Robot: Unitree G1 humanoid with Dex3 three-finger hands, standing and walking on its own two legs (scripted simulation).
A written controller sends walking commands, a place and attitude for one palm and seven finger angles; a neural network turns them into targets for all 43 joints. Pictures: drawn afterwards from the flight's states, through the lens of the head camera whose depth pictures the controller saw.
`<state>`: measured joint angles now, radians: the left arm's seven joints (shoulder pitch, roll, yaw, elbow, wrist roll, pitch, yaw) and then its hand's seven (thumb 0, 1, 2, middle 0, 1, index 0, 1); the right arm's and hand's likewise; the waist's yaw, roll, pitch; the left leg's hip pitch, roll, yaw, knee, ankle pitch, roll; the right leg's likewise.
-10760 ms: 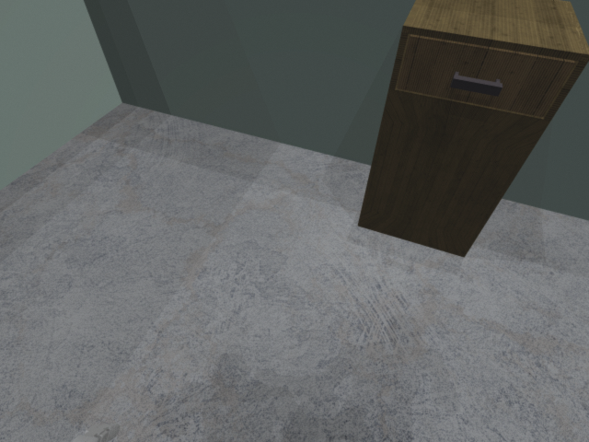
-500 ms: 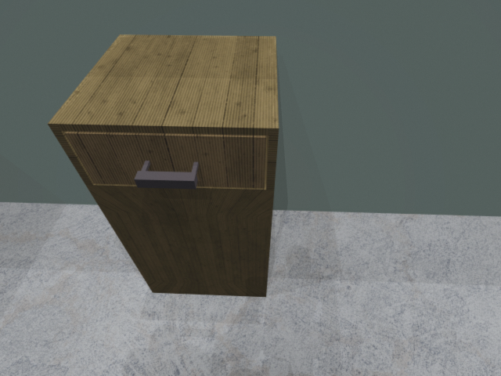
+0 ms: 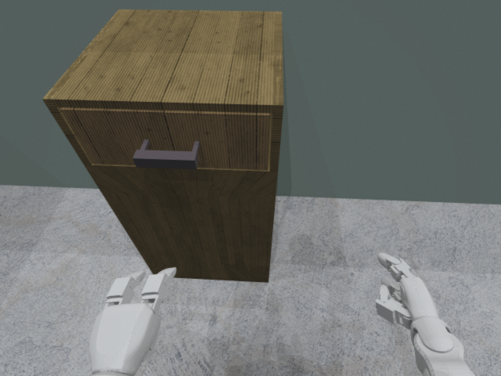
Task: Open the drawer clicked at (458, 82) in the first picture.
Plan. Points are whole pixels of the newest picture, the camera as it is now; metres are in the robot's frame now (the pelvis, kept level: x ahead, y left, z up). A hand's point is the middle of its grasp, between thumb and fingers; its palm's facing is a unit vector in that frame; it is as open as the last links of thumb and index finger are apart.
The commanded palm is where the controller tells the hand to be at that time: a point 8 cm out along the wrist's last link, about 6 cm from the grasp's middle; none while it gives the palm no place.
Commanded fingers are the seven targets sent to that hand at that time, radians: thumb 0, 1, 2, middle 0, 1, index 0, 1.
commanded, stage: raise the hand with hooked fingers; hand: left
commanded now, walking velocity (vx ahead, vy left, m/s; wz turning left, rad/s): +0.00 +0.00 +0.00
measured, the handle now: (168, 152) +0.52 +0.26 +0.02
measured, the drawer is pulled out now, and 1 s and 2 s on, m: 0.00 0.00 0.00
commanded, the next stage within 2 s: move the hooked fingers above the handle in 1.48 s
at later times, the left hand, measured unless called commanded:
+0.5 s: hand (113, 279) +0.23 +0.25 +0.04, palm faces +0.01 -0.11 -0.99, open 11.5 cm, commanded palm +0.21 +0.25 +0.10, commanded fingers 0.00 -0.20 0.43 -0.28 -1.00 -0.28 -1.00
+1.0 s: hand (87, 211) +0.29 +0.28 +0.12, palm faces +0.07 -0.05 -1.00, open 13.7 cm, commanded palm +0.26 +0.28 +0.18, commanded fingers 0.00 -0.50 0.30 -0.30 -1.20 -0.30 -1.20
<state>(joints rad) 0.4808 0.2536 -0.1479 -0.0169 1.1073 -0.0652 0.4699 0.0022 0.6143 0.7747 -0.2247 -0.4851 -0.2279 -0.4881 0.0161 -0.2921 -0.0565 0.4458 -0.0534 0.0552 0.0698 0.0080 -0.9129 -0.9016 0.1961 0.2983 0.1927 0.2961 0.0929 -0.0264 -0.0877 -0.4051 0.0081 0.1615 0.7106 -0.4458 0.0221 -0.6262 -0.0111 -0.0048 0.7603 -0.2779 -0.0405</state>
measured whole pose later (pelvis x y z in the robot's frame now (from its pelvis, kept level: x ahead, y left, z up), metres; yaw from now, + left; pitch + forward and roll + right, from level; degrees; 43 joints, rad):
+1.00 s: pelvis +0.01 +0.02 +0.03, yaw +5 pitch +0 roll +0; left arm -0.09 0.46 -0.10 0.01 0.96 0.09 0.05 0.00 -0.46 0.32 -0.32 -1.18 -0.32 -1.18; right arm 0.07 -0.23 0.03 0.61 0.00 0.12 -0.01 0.00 -0.91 -0.90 0.20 0.30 0.20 0.30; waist 0.11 0.08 0.01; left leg -0.12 -0.02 0.07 0.42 -0.31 0.04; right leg -0.28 -0.04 -0.09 0.44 -0.17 -0.01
